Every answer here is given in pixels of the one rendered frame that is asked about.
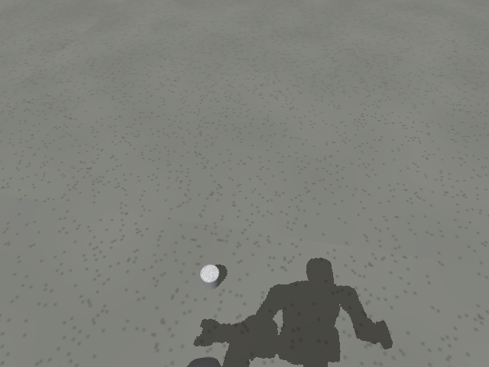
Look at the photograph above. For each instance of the cup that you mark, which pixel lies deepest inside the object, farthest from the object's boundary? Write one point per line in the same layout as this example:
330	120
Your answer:
210	276

